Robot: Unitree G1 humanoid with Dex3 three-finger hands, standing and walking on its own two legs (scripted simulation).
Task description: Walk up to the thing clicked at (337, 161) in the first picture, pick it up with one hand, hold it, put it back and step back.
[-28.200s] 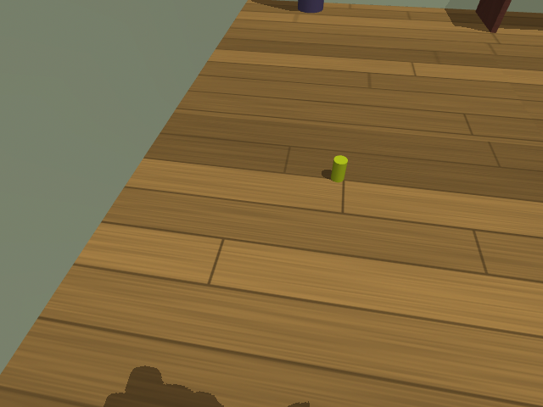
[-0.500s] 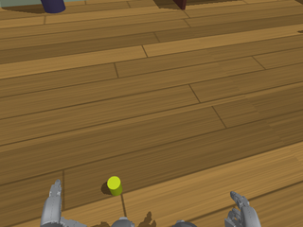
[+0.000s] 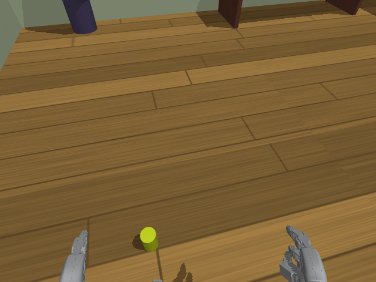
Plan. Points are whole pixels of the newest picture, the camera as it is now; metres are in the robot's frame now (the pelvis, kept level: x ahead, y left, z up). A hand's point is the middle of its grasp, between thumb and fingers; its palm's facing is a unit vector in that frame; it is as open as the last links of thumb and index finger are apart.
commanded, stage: home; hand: left
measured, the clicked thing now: (149, 239) +0.44 +0.18 -0.66
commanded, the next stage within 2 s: stand in 1.34 s
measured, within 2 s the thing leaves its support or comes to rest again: neither
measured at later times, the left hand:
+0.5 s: hand (109, 279) +0.16 +0.17 -0.05, palm faces +0.09 -0.96 -0.28, open 17.7 cm
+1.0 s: hand (110, 274) +0.17 +0.17 -0.05, palm faces +0.09 -0.96 -0.28, open 17.7 cm
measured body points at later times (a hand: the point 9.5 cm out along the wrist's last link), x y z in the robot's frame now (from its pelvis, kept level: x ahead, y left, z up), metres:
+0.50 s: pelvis -0.01 -0.01 +0.00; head +0.01 -0.01 +0.45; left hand +0.15 +0.22 -0.03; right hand +0.15 -0.25 -0.07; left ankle +0.03 +0.11 -0.69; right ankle +0.00 -0.12 -0.69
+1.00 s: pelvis +0.00 -0.01 +0.00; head +0.01 -0.01 +0.45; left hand +0.16 +0.22 -0.03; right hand +0.16 -0.25 -0.07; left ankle +0.03 +0.11 -0.69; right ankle +0.00 -0.12 -0.69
